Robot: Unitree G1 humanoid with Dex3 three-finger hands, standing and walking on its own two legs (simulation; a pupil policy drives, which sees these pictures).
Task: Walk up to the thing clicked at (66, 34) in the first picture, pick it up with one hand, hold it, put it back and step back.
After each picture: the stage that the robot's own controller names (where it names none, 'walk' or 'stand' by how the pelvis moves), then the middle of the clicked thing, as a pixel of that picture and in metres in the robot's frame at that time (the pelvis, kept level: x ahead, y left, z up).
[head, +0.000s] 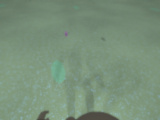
stand; (66, 33) +2.15 +0.68 -0.72
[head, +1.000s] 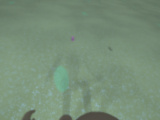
walk; (72, 38) +2.06 +0.35 -0.70
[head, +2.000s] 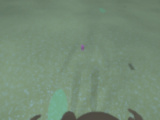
walk; (82, 47) +1.47 +0.15 -0.71
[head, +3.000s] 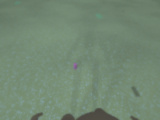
walk; (75, 66) +0.96 +0.21 -0.71
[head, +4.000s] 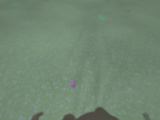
walk; (73, 84) +0.58 +0.19 -0.71
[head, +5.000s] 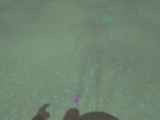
stand; (75, 99) +0.35 +0.15 -0.70
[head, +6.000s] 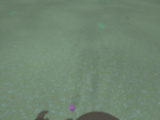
stand; (71, 107) +0.30 +0.17 -0.72
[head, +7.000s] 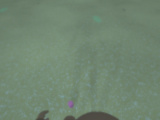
stand; (70, 104) +0.30 +0.20 -0.72
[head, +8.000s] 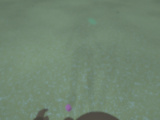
stand; (68, 108) +0.27 +0.21 -0.72
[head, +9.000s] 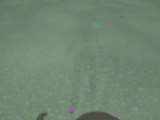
stand; (70, 110) +0.28 +0.18 -0.73
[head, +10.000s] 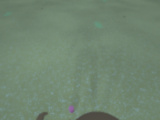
stand; (71, 109) +0.28 +0.17 -0.73
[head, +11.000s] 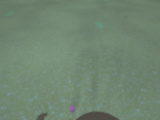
stand; (71, 109) +0.29 +0.17 -0.73
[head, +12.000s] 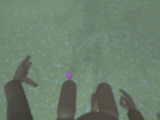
go down; (69, 75) +0.38 +0.15 -0.43
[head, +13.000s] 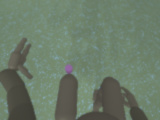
go down; (68, 69) +0.40 +0.16 -0.32
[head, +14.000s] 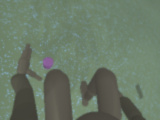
close in; (47, 63) +0.39 +0.19 -0.23
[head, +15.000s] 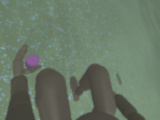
close; (31, 62) +0.40 +0.21 -0.23
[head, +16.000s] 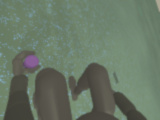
lift; (30, 63) +0.38 +0.21 -0.23
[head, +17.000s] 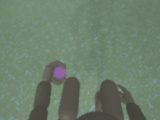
lift; (60, 74) +0.31 +0.20 -0.05
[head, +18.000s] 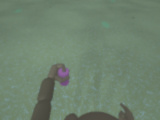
hold; (64, 77) +0.32 +0.17 +0.05
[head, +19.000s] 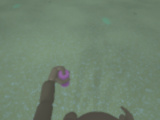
hold; (64, 78) +0.32 +0.17 +0.01
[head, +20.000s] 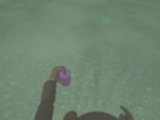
crouch; (65, 78) +0.32 +0.16 +0.01
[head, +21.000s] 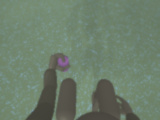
crouch; (63, 64) +0.40 +0.16 -0.09
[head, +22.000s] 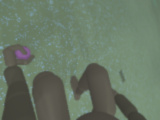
lower; (24, 56) +0.42 +0.24 -0.23
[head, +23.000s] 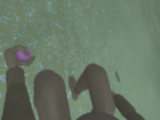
lower; (23, 57) +0.42 +0.24 -0.23
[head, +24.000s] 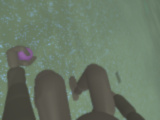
lower; (25, 57) +0.42 +0.24 -0.23
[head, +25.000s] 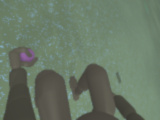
lower; (27, 58) +0.41 +0.23 -0.23
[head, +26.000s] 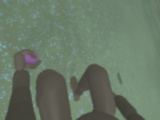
loosen; (30, 60) +0.40 +0.22 -0.23
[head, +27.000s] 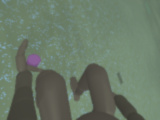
withdraw; (33, 62) +0.39 +0.20 -0.23
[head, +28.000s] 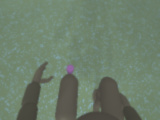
walk; (70, 69) +0.41 +0.15 -0.33
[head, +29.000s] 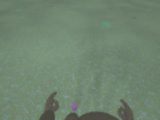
stand; (74, 106) +0.32 +0.13 -0.66
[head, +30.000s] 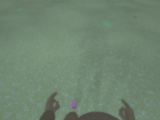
stand; (73, 105) +0.33 +0.14 -0.66
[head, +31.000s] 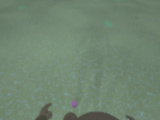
stand; (74, 104) +0.33 +0.13 -0.69
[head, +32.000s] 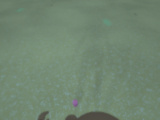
walk; (75, 103) +0.34 +0.15 -0.72
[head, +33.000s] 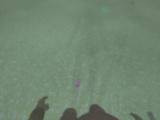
walk; (77, 83) +0.51 +0.09 -0.70
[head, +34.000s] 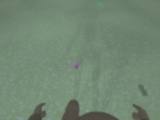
walk; (75, 65) +0.82 +0.21 -0.69
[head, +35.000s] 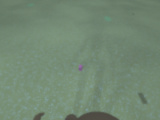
stand; (80, 68) +0.96 +0.12 -0.71
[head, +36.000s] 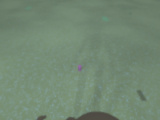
stand; (79, 68) +0.97 +0.15 -0.73
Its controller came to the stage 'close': yes
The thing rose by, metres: 0.73
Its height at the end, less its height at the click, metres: +0.00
